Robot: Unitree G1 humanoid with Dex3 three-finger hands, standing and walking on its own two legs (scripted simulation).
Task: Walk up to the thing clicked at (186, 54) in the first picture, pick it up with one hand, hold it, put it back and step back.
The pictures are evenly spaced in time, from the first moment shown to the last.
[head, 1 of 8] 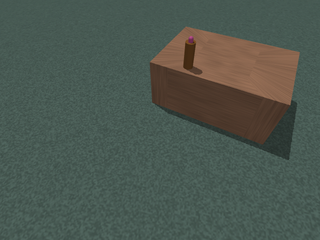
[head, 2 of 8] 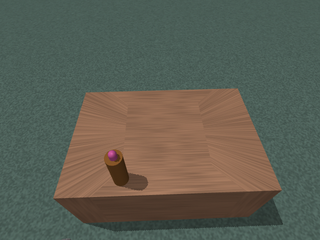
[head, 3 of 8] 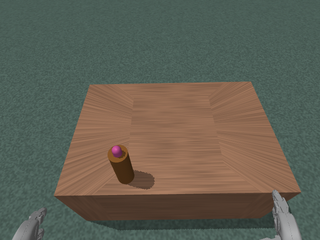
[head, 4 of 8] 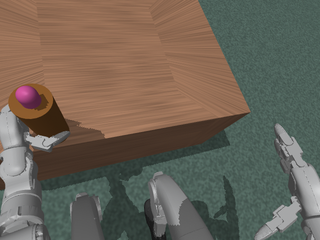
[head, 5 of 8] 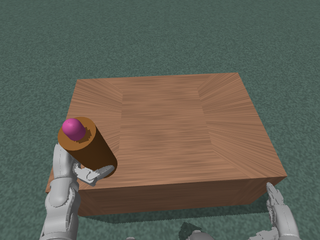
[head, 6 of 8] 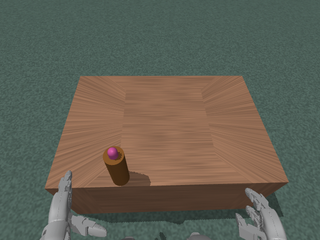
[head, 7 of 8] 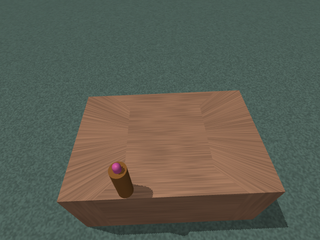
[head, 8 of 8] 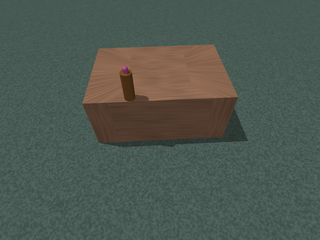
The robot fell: no
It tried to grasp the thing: yes
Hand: left
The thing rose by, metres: 0.29
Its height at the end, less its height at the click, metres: +0.00
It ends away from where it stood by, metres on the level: 0.04
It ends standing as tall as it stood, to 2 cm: yes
